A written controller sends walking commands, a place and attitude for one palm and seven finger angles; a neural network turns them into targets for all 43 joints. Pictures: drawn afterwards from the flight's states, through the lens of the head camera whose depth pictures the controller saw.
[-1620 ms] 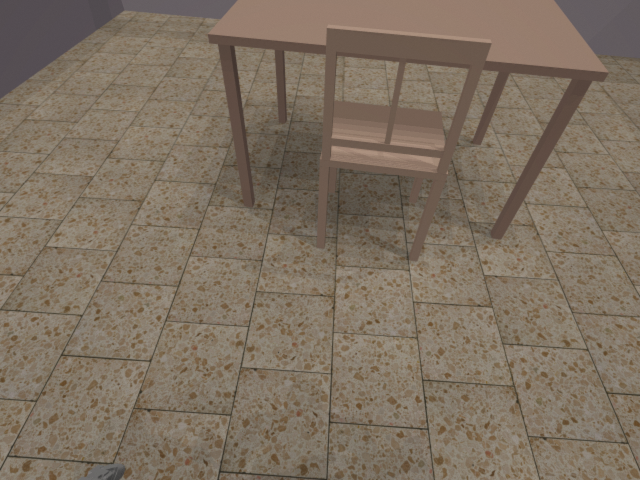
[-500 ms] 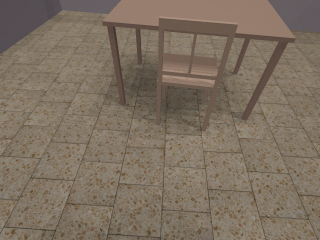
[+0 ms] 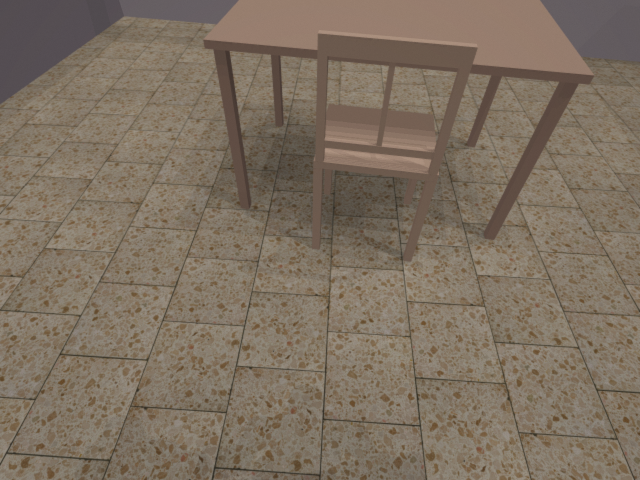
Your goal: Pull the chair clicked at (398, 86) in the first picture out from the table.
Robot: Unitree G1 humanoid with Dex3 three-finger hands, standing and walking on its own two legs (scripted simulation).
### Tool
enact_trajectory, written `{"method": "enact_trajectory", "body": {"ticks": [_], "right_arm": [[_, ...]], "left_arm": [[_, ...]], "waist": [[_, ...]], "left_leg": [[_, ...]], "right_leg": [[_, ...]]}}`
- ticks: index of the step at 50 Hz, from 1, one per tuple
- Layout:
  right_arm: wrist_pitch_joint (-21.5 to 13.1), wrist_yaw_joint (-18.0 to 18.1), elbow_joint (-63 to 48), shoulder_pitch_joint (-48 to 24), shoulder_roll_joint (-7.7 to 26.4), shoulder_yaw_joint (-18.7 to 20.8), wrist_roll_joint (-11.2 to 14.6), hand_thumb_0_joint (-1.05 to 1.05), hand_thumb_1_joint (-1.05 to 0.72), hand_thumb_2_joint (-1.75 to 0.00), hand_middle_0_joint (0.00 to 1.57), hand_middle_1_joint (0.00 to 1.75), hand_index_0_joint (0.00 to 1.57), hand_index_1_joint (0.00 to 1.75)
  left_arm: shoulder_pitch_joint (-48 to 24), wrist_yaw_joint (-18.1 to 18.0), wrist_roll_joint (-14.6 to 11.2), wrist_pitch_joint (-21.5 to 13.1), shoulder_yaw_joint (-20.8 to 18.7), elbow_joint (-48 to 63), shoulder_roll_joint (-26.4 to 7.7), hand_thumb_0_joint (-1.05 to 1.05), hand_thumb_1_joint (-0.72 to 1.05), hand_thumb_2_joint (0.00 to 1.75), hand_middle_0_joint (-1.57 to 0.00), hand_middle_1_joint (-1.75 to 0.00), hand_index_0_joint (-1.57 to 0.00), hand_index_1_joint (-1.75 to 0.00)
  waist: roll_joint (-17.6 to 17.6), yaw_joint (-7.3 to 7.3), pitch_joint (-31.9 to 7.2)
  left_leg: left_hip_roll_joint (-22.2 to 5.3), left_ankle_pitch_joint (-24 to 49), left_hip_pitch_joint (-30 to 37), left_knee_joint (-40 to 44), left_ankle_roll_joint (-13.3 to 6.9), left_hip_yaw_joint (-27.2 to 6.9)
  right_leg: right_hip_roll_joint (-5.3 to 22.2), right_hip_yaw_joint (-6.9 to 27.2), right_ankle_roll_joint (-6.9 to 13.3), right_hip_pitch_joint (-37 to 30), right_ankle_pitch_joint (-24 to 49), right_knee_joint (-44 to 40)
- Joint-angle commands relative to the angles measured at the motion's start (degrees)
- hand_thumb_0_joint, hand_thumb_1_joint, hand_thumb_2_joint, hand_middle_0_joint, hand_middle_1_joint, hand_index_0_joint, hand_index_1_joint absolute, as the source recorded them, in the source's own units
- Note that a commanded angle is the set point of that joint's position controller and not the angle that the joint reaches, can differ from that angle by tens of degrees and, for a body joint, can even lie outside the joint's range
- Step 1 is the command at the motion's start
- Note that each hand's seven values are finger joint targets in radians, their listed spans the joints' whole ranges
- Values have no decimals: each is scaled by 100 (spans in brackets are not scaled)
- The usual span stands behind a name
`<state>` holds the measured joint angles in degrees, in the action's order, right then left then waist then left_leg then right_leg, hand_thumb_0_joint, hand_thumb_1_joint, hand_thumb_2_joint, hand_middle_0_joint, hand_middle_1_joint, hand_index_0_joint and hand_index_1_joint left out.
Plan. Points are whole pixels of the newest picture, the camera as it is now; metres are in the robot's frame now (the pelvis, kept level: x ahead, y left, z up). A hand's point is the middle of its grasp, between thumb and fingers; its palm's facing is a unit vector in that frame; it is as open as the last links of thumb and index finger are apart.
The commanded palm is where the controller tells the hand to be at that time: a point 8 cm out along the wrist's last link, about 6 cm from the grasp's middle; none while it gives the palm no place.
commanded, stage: walk to a spot facing it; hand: left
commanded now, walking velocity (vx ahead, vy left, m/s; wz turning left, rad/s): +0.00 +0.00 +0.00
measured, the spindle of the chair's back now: (385, 106) +1.11 -0.12 -0.10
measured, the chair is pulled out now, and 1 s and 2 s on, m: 0.00 0.00 0.00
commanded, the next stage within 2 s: none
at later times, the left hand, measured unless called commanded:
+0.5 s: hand out of the picture +0.04 +0.17 -0.17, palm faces -0.12 -0.97 -0.23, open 7.4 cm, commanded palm none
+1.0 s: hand (214, 386) +0.30 +0.20 -0.19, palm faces -0.41 -0.89 -0.20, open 7.4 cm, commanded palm none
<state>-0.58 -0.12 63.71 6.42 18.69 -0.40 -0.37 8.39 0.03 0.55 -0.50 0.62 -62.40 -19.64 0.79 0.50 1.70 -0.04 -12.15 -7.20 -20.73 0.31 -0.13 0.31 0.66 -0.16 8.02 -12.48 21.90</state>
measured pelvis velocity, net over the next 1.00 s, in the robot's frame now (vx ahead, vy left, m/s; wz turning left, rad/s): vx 0.19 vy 0.01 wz -0.52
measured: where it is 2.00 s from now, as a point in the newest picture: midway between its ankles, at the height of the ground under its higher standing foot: (341, 433)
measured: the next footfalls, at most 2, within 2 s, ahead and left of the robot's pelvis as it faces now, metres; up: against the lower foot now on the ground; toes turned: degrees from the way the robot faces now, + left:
left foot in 0.86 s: +0.26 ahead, +0.08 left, +0.00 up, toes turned -20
right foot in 1.38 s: +0.35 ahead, -0.19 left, +0.00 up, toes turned -49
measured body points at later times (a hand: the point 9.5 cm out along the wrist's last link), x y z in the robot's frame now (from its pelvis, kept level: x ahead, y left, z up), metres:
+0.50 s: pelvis +0.01 -0.03 -0.02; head +0.03 -0.04 +0.43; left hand +0.05 +0.22 -0.16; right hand +0.03 -0.29 -0.17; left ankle +0.01 +0.11 -0.68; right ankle -0.02 -0.10 -0.75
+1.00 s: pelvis +0.19 +0.01 -0.01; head +0.22 +0.04 +0.44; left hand +0.32 +0.25 -0.17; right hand +0.16 -0.24 -0.13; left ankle +0.22 +0.09 -0.75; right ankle +0.07 -0.08 -0.64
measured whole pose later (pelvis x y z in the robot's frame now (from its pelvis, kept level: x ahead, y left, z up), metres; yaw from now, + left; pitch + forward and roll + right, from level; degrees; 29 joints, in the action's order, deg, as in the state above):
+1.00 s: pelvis +0.19 +0.01 -0.01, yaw -30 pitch +0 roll -1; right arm -4.3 0.5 51.8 11.8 8.1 0.8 -1.2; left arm 18.2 1.9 1.9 0.7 -5.9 -56.8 -16.2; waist 4.0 2.6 1.5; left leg -3.7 -16.8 -13.6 -30.1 -1.4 9.3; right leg 0.4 -0.4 0.5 28.0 -19.8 69.9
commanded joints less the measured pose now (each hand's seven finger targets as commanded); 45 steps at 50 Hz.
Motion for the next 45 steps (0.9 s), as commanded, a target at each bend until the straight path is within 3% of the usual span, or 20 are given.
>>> {"method": "enact_trajectory", "body": {"ticks": [1,3,6,12,15,17,18,19,20,21,23,26,35,38,40,41,42,43,44,45], "right_arm": [[-139,86,-335,-264,1190,223,0,0,-90,-90,20,30,20,30],[-128,109,-362,-225,1186,245,-12,0,-90,-90,20,30,20,30],[-9,146,-414,165,559,183,-25,0,-90,-90,20,30,20,30],[106,206,-916,218,747,435,-40,0,-90,-90,20,30,20,30],[79,140,-1119,71,869,519,-58,0,-90,-90,20,30,20,30],[74,105,-1243,-243,814,523,-88,0,-90,-90,20,30,20,30],[107,75,-1289,-296,635,489,-90,0,-90,-90,20,30,20,30],[128,28,-1521,-292,108,385,-26,0,-90,-90,20,30,20,30],[63,17,-1739,-705,327,395,-72,0,-90,-90,20,30,20,30],[10,-8,-1725,-799,291,436,-54,0,-90,-90,20,30,20,30],[-60,-54,-1531,-302,245,469,-103,0,-90,-90,20,30,20,30],[-71,-65,-1414,-46,-11,465,-103,0,-90,-90,20,30,20,30],[-178,-91,-1812,-654,-257,446,-53,0,-90,-90,20,30,20,30],[-254,-79,-1880,-576,-261,430,-7,0,-90,-90,20,30,20,30],[-322,-14,-1686,94,-175,456,-1,0,-90,-90,20,30,20,30],[-359,87,-1435,898,86,505,-2,0,-90,-90,20,30,20,30],[-393,162,-1206,1779,738,655,-91,0,-90,-90,20,30,20,30],[-358,158,-1146,2251,1053,675,-112,0,-90,-90,20,30,20,30],[-294,137,-1221,1960,863,611,-92,0,-90,-90,20,30,20,30],[-319,137,-1264,1564,500,555,-104,0,-90,-90,20,30,20,30]], "left_arm": [[-192,-80,8,-99,-240,361,-1115,0,90,90,-20,-30,-20,-30],[-229,-71,12,-64,-262,420,-1114,0,90,90,-20,-30,-20,-30],[115,-99,9,127,-198,476,-529,0,90,90,-20,-30,-20,-30],[296,-28,52,276,-346,964,-435,0,90,90,-20,-30,-20,-30],[581,86,69,320,-413,1105,-186,0,90,90,-20,-30,-20,-30],[1024,167,108,272,-484,1083,-87,0,90,90,-20,-30,-20,-30],[1609,160,135,194,-528,920,-179,0,90,90,-20,-30,-20,-30],[2020,63,201,59,-646,855,-857,0,90,90,-20,-30,-20,-30],[2182,-35,51,17,-623,929,-832,0,90,90,-20,-30,-20,-30],[1826,-56,62,-23,-602,994,-750,0,90,90,-20,-30,-20,-30],[1297,-35,66,-134,-525,1140,-387,0,90,90,-20,-30,-20,-30],[1526,-11,54,-245,-527,1024,-202,0,90,90,-20,-30,-20,-30],[2033,-56,113,-267,-566,769,-131,0,90,90,-20,-30,-20,-30],[1790,-70,126,-228,-612,841,-244,0,90,90,-20,-30,-20,-30],[1445,-65,105,-202,-664,912,-269,0,90,90,-20,-30,-20,-30],[1298,-40,72,-202,-666,960,-145,0,90,90,-20,-30,-20,-30],[1468,36,-9,-188,-663,1031,168,0,90,90,-20,-30,-20,-30],[1461,93,11,-243,-628,1180,360,0,90,90,-20,-30,-20,-30],[1182,79,58,-217,-616,1211,191,0,90,90,-20,-30,-20,-30],[763,120,98,-193,-636,1206,235,0,90,90,-20,-30,-20,-30]], "waist": [[-115,-18,-324],[-91,-42,-257],[-95,-77,-347],[-586,-66,-228],[-1180,55,-223],[-841,401,40],[-28,655,76],[2294,739,171],[1771,827,505],[980,581,767],[259,157,439],[362,105,75],[621,348,122],[769,272,96],[716,-64,-107],[304,-411,-388],[-1135,-680,-1119],[-1953,-674,-1176],[-1279,-628,-780],[-1005,-509,-40]], "left_leg": [[-693,1004,66,313,-186,-538],[-718,1008,153,213,-163,-437],[-774,1081,207,-140,-59,-124],[-1321,929,26,-296,-358,-233],[-2125,-836,-504,301,-889,-711],[-1920,-1689,-1384,-265,-655,-316],[-1363,-2089,-2039,-1574,-288,242],[-268,-2766,-3523,-3879,239,1039],[-271,-2259,-3670,-4419,152,123],[-417,-1605,-3647,-4691,124,-167],[-617,-761,-3259,-4405,199,-157],[-563,-310,-2993,-4078,293,45],[-438,-285,-3050,-2836,337,170],[-276,-539,-2174,-1992,237,196],[-148,-280,-779,-987,188,273],[-264,-168,606,-481,94,165],[-1681,-836,2094,-136,-276,-1401],[-2954,-993,2236,497,-778,-2980],[-3158,-1975,1224,797,-1064,-3183],[-2825,-2203,473,1010,-1018,-2695]], "right_leg": [[668,535,175,-58,973,-345],[618,648,202,111,1129,-287],[565,717,135,383,1499,111],[109,529,62,1169,997,1339],[-18,-43,-33,1151,-1589,2555],[85,-86,33,304,-1295,1835],[119,240,146,-392,-1230,810],[1576,3069,737,-722,-2219,-798],[1905,4177,1034,13,-2447,-1637],[1813,4160,1223,315,-2670,-1674],[1442,3029,1213,256,-1743,-1266],[1071,2220,1110,-7,-285,-998],[1018,2279,1160,-436,311,-821],[984,2290,1083,-125,784,-496],[706,2085,866,472,820,113],[317,1773,684,1141,1066,973],[-341,1051,410,2186,-234,2606],[-579,304,144,3130,-2067,4174],[-187,420,181,3182,-2041,4950],[47,301,145,3400,-1536,5355]]}}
